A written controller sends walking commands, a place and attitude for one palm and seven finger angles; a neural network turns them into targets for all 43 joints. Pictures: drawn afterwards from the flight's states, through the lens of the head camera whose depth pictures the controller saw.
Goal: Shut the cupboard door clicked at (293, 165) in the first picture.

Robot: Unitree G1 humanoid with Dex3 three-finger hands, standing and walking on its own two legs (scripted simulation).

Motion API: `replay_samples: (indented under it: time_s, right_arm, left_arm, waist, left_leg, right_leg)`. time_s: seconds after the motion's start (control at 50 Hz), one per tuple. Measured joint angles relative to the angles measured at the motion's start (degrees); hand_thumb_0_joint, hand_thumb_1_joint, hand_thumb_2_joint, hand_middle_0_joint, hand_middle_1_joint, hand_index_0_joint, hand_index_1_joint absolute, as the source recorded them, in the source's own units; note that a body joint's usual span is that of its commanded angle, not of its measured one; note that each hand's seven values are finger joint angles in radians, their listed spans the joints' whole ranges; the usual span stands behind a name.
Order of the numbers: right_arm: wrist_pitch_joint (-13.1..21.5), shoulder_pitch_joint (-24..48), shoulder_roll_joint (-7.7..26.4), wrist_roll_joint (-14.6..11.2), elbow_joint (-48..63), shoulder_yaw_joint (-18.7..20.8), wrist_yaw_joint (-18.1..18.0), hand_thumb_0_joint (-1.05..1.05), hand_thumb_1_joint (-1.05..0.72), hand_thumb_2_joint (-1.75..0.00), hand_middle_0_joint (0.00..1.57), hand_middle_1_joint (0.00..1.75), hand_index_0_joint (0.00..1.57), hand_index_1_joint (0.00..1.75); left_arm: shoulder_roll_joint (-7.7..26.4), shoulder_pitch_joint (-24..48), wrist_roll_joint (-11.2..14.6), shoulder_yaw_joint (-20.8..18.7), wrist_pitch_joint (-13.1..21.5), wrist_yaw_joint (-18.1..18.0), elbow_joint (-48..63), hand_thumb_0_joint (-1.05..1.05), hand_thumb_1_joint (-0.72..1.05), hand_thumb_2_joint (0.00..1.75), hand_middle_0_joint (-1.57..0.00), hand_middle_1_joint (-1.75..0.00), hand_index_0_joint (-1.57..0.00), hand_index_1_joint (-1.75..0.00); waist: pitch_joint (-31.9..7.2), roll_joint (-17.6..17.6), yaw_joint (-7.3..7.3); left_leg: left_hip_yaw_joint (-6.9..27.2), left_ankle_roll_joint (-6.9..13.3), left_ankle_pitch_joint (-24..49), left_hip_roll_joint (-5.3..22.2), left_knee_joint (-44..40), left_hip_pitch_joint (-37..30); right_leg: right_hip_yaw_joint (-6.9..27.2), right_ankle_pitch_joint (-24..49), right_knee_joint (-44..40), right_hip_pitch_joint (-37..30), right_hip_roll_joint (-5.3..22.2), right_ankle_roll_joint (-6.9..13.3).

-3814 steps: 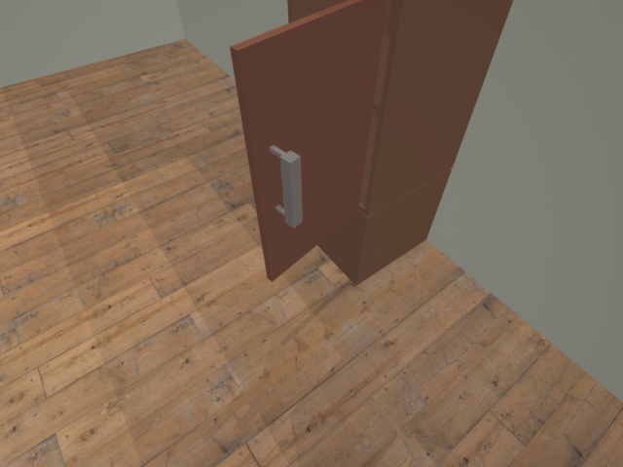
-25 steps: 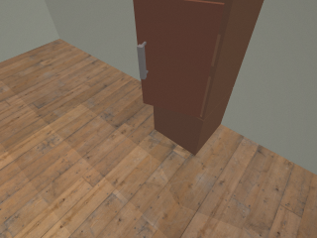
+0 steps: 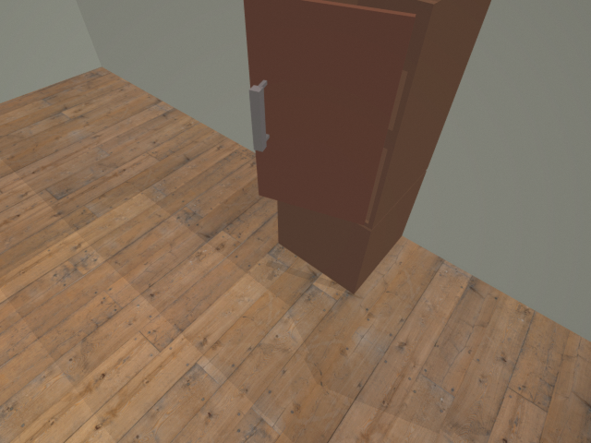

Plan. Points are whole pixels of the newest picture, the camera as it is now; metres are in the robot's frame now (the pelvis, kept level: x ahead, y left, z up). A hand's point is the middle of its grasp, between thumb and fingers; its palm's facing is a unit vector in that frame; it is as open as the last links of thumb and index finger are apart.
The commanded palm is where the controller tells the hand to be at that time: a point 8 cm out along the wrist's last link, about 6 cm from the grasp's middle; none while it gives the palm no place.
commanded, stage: look to check the result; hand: left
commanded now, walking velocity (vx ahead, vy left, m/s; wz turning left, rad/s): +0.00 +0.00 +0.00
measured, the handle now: (261, 116) +0.87 +0.13 -0.03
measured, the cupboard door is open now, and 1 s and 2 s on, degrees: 19 19 19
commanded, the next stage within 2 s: walk to a spot facing it in 0.44 s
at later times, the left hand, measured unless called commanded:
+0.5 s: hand out of the picture +0.01 +0.17 -0.18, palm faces +0.03 -0.98 -0.21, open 7.4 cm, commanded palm none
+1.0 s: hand out of the picture +0.01 +0.23 -0.21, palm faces +0.22 -0.95 -0.21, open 7.4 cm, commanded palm none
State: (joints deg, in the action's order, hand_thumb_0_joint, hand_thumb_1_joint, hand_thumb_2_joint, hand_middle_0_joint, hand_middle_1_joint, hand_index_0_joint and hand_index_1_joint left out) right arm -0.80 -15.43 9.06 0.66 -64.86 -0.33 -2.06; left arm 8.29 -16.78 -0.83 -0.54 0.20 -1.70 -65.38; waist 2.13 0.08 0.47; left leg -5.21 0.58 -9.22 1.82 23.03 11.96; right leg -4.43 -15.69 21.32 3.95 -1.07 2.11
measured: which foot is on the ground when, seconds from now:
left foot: down 0.00-1.00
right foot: down 0.00-0.94, up 0.96-1.00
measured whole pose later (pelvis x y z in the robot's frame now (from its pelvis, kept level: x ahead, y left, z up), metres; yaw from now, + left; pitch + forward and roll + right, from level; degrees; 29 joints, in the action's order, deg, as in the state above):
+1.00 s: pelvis +0.00 +0.03 -0.03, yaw +11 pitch -1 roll +0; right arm -2.5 -13.2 10.4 1.4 -56.8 2.3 -0.5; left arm 11.8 -12.1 -1.3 -4.3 -3.3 -1.7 -57.0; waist 7.6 2.4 1.2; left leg -4.1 2.9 -17.8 0.1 40.6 20.7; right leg -6.4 -32.4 55.5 17.6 4.4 -0.8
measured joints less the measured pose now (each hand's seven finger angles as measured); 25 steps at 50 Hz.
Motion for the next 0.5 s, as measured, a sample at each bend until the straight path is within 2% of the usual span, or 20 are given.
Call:
replay_samples:
  time_s: [0.5]
  right_arm:
    - [0.1,1.7,1.2,-0.1,-0.1,0.1,-0.1,0.00,-0.91,-0.90,0.20,0.30,0.20,0.30]
  left_arm:
    - [1.1,0.4,-0.1,-0.2,0.3,-0.2,-0.1,0.01,0.91,0.90,-0.20,-0.30,-0.19,-0.30]
  waist:
    - [0.0,-0.3,-0.18]
  left_leg:
    - [-0.1,-0.5,-1.0,0.1,-0.5,-1.7]
  right_leg:
    - [0.2,-0.6,-1.3,-2.0,-0.2,0.3]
